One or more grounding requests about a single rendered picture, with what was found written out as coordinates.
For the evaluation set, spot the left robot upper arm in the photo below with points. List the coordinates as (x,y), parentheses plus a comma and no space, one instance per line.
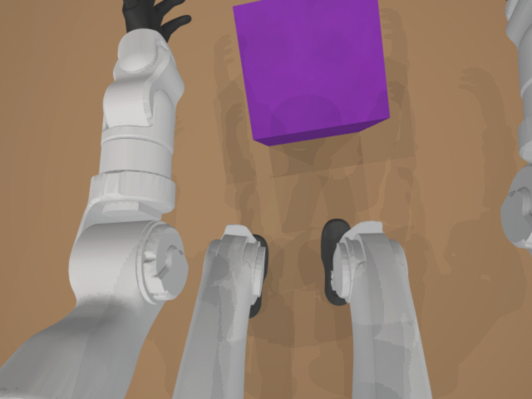
(121,274)

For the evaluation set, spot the right robot foot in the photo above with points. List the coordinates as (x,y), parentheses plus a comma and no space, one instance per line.
(332,232)

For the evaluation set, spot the left robot forearm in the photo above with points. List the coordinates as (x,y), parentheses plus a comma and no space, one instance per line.
(137,139)

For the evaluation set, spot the right robot thigh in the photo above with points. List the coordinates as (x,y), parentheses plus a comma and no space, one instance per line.
(388,357)

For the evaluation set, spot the carton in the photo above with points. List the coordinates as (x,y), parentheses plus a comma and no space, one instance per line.
(312,68)

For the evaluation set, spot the right robot upper arm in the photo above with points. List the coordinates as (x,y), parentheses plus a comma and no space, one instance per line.
(516,211)

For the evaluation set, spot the robot left hand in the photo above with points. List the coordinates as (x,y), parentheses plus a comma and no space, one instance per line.
(143,14)

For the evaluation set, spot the right robot forearm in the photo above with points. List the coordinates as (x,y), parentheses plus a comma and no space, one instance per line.
(519,31)

